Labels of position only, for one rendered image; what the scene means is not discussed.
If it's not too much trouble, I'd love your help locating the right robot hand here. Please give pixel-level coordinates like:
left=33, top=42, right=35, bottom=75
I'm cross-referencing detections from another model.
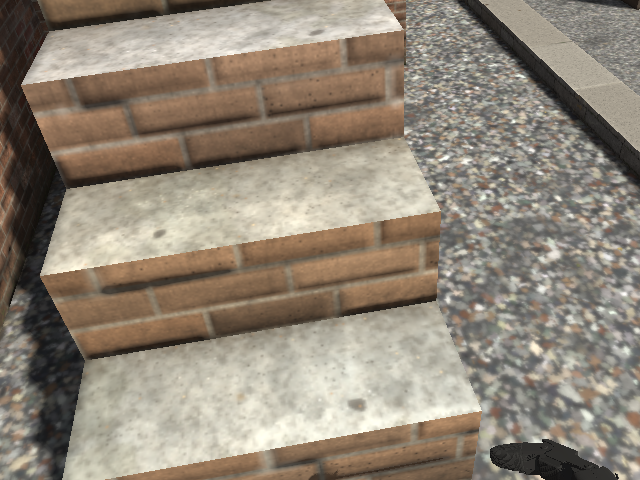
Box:
left=490, top=439, right=619, bottom=480

